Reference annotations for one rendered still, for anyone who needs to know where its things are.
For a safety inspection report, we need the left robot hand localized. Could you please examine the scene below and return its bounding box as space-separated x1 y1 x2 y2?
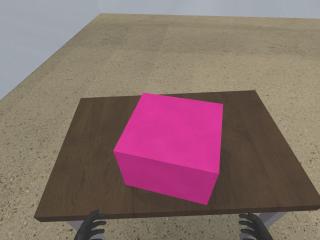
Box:
74 209 107 240

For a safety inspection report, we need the table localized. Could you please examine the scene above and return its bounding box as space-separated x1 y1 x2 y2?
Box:
34 90 320 240

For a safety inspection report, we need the carton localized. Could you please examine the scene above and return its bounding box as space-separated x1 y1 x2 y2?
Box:
113 93 223 205

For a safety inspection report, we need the right robot hand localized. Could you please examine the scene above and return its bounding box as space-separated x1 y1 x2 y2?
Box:
238 212 273 240

